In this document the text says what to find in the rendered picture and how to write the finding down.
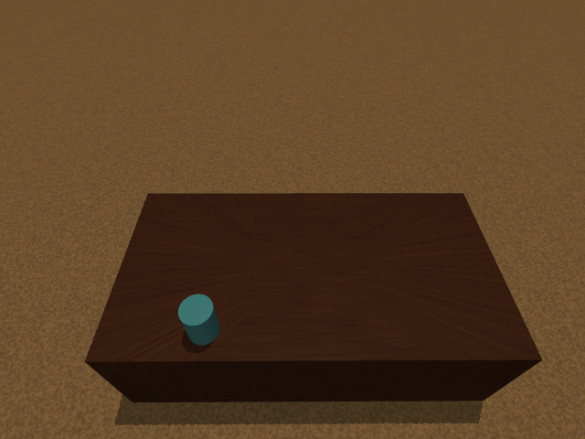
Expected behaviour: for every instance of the can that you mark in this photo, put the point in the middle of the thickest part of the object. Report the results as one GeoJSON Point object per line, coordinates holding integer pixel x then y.
{"type": "Point", "coordinates": [198, 317]}

